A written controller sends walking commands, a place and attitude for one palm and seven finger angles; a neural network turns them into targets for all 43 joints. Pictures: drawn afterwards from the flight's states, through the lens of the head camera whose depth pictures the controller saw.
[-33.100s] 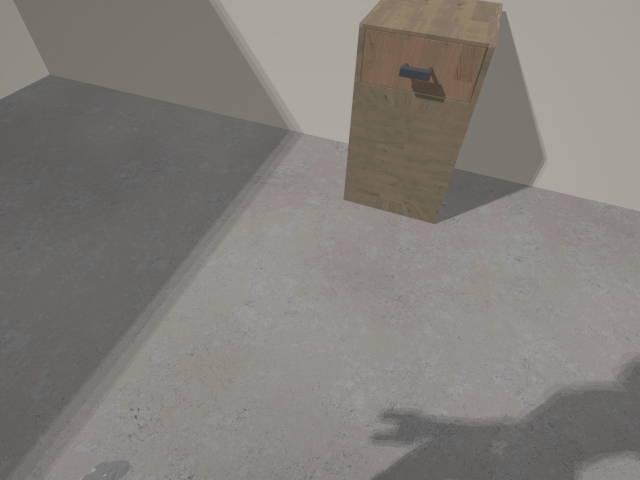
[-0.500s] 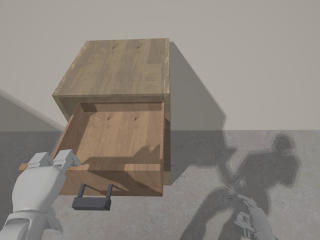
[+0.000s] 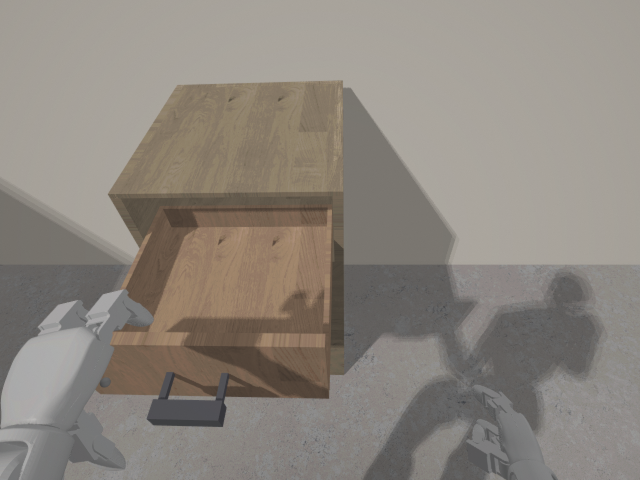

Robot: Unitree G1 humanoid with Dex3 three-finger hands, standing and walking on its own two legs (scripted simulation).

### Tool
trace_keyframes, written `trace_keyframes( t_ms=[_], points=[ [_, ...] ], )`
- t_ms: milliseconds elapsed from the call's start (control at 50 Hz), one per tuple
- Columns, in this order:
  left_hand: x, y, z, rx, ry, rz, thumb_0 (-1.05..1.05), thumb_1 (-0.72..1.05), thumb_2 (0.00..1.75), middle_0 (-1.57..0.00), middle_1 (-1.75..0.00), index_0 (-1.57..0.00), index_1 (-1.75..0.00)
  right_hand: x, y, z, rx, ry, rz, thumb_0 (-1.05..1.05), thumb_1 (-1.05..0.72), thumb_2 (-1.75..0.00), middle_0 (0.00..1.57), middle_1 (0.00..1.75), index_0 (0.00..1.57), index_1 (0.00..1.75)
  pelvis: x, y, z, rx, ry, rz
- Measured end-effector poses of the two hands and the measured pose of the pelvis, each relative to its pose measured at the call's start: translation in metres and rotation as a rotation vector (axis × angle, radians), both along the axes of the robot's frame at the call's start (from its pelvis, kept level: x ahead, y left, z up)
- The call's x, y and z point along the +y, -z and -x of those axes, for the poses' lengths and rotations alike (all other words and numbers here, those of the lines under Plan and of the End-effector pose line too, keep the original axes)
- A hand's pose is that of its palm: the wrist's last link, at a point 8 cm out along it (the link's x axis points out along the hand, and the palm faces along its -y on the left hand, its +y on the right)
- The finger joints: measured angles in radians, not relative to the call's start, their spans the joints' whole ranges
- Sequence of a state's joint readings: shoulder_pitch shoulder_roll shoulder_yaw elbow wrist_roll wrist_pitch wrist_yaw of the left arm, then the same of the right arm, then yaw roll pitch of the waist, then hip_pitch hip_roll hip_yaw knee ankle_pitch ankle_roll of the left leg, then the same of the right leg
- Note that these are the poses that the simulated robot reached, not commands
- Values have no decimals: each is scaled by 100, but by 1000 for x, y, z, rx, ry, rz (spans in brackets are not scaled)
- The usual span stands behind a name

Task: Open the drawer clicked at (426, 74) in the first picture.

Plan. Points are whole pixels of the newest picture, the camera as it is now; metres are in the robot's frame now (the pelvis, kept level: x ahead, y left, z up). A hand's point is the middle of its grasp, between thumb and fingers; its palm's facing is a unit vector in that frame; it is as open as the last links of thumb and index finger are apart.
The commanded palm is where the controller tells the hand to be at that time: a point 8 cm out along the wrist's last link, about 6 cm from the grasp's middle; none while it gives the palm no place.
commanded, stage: draw the hand back to the body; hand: left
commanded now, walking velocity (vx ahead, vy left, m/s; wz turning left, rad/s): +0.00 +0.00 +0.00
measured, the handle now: (192, 396) +0.23 +0.24 -0.09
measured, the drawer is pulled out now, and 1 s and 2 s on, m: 0.30 0.30 0.30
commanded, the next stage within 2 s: step back with the hand held close in 0.96 s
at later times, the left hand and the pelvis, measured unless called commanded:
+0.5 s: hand (133, 351) +0.18 +0.21 +0.15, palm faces +0.37 -0.83 -0.41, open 10.9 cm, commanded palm +0.13 +0.26 +0.17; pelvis +0.01 -0.03 +0.01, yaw +1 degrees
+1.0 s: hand (132, 361) +0.17 +0.20 +0.16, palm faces +0.40 -0.82 -0.41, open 7.5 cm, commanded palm +0.12 +0.24 +0.18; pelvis +0.00 -0.04 +0.00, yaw +2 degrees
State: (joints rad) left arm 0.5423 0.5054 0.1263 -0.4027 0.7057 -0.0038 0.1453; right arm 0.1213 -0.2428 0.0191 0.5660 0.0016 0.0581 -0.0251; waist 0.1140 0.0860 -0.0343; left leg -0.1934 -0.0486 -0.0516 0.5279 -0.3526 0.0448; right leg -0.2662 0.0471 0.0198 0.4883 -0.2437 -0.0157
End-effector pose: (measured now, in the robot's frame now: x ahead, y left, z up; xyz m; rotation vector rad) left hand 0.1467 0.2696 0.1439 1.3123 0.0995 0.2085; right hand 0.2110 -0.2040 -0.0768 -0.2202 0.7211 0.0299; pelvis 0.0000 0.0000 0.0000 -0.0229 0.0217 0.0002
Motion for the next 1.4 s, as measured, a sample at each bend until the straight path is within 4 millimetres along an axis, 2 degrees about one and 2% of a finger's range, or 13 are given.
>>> trace_keyframes(
  t_ms=[40, 80, 140, 200, 320, 560, 720, 880, 1080, 1200, 1340, 1400],
  points=[
    [2, 3, -1, -91, -51, 353, 0, -48, 30, -31, -119, -32, -120, 1, -4, 1, -52, 25, -16, 1, -91, -90, 20, 30, 20, 30, -1, -1, -1, -22, -8, -2],
    [2, 8, -1, -164, -89, 589, 0, -46, 31, -31, -118, -32, -119, 3, -9, 5, -88, 43, -19, 1, -91, -90, 20, 30, 20, 30, -3, -2, -4, -36, -12, -5],
    [-2, 5, -2, -261, -92, 766, 0, -41, 34, -31, -114, -31, -115, 2, -13, 12, -113, 43, -7, 1, -91, -90, 20, 30, 20, 30, -7, -3, -9, -50, -20, -7],
    [-8, -6, -3, -338, -57, 828, 0, -33, 37, -30, -109, -30, -110, 0, -13, 17, -119, 34, -2, 1, -91, -90, 20, 30, 20, 30, -11, -4, -12, -59, -27, -8],
    [-12, -24, -5, -390, -6, 819, 0, -15, 44, -28, -98, -29, -99, -12, -8, 22, -100, 41, -1, 1, -91, -90, 20, 30, 20, 30, -17, -5, -11, -57, -28, -9],
    [-24, -30, 5, -372, -9, 795, 0, 25, 62, -25, -71, -26, -72, -37, -7, 19, -113, 77, 4, 1, -91, -90, 20, 30, 20, 30, -30, -5, -6, -40, -28, -14],
    [-28, -38, 11, -421, -7, 779, 1, 53, 74, -23, -53, -24, -54, -39, -10, 13, -144, 71, -12, 1, -91, -90, 20, 30, 20, 30, -37, -5, -4, -50, -33, -16],
    [-32, -32, 13, -399, -17, 796, 1, 77, 85, -21, -37, -22, -38, -38, -10, 15, -147, 62, -23, 1, -91, -90, 20, 30, 20, 30, -41, -5, -1, -52, -33, -16],
    [-30, -36, 15, -411, -14, 784, 2, 88, 89, -21, -31, -21, -32, -38, -8, 20, -137, 64, -19, 1, -91, -90, 20, 30, 20, 30, -38, -5, -1, -59, -34, -15],
    [-18, -53, 11, -470, 30, 687, 2, 89, 90, -21, -30, -21, -31, -41, -8, 28, -91, 62, 20, 1, -91, -90, 20, 30, 20, 30, -34, -5, 7, -23, -50, -5],
    [-14, -21, 15, -331, 27, 760, 2, 89, 90, -20, -30, -21, -31, -53, -10, 51, -35, 149, 74, 1, -91, -90, 20, 30, 20, 30, -21, -3, 17, 12, -42, -6],
    [-9, -16, 23, -301, 43, 773, 2, 89, 90, -21, -30, -21, -31, -53, -15, 62, -25, 168, 99, 1, -91, -90, 20, 30, 20, 30, -16, -2, 23, 13, -38, -12]
  ],
)
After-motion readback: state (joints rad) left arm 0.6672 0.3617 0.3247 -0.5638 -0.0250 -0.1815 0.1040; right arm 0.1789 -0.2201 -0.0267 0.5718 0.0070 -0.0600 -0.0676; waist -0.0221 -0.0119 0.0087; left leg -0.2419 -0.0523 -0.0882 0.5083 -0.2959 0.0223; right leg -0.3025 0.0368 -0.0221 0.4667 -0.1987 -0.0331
